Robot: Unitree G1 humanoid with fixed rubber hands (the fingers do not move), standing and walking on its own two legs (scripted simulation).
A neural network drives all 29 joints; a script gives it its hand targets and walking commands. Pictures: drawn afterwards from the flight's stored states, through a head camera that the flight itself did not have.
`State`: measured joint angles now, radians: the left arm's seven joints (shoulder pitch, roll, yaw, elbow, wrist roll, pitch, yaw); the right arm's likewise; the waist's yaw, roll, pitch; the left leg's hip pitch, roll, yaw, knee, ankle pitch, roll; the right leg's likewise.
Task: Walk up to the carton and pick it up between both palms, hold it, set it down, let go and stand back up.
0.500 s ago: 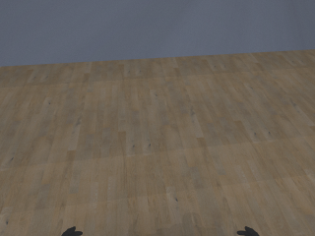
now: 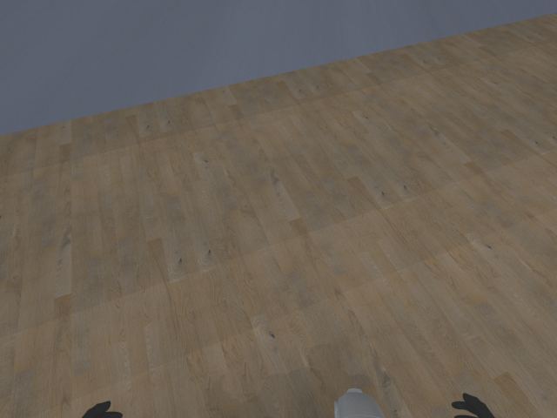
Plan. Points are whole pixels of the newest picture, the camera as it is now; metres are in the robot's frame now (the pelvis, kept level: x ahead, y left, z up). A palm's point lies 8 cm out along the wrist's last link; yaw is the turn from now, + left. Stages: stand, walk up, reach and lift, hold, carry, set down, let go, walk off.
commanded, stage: walk up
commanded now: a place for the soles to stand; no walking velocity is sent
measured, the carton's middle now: out of the picture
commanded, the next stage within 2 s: none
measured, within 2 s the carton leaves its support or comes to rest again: neither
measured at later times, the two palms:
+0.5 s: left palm (207, 379) +0.20 +0.13 -0.11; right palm out of the picture +0.01 -0.40 -0.09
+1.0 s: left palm (378, 305) +0.31 -0.16 -0.08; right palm out of the picture -0.17 -0.47 -0.16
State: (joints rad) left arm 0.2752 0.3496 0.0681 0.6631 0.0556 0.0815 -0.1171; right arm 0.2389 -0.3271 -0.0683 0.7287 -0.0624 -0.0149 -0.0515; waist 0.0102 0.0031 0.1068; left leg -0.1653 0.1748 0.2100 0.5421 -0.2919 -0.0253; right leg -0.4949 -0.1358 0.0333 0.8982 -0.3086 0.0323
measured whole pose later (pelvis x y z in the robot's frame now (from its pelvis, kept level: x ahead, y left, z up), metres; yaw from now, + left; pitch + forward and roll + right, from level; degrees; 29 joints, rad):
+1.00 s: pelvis +0.04 -0.26 -0.02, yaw -49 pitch -2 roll +1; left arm 0.23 0.28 0.06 0.76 0.02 0.00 -0.09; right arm 0.38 -0.36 -0.10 0.81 -0.07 -0.01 -0.02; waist -0.01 0.11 0.05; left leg -0.16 0.27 0.23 0.86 -0.49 0.05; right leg -0.40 -0.06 -0.07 0.76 -0.33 -0.01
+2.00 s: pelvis +0.14 -0.66 -0.02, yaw -88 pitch -1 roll +0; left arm 0.17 0.19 0.03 0.74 0.07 0.00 -0.07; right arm 0.50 -0.26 -0.02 0.72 -0.04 -0.02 -0.04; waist -0.04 0.06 0.13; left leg 0.00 0.17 0.33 0.68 -0.48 -0.01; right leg -0.45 0.05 -0.08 0.64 -0.20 -0.09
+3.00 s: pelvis +0.04 -0.85 -0.01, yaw -107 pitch -3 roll +2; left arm 0.21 0.22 0.03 0.73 0.00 0.03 0.00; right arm 0.37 -0.31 -0.02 0.69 -0.01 0.05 -0.02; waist -0.02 0.07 0.13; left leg -0.34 0.10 0.07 0.93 -0.60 -0.01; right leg -0.41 -0.02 0.02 0.69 -0.22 0.00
